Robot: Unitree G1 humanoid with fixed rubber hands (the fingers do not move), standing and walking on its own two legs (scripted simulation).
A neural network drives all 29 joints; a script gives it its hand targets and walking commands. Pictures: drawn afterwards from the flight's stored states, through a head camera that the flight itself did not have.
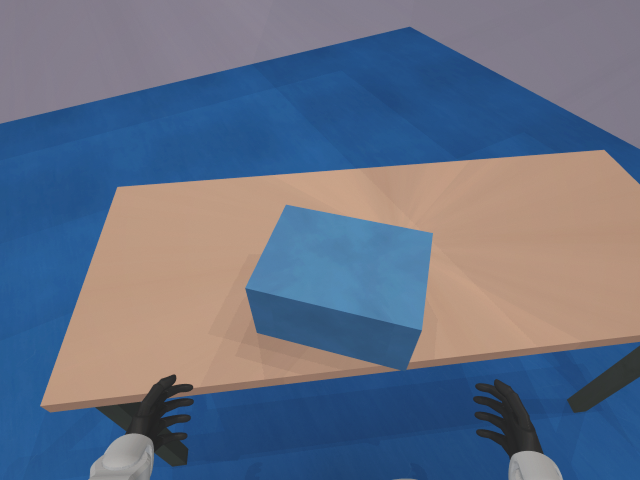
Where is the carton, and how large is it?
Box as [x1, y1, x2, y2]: [245, 205, 432, 371]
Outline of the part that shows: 286,205 245,287 256,331 259,333 405,371 421,331 432,233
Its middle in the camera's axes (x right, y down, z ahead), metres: +0.04 +0.08 +0.68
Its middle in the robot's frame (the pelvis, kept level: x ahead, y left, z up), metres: +0.43 -0.04 -0.09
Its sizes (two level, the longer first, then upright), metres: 0.268 0.192 0.143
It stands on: a table, 0.61 m high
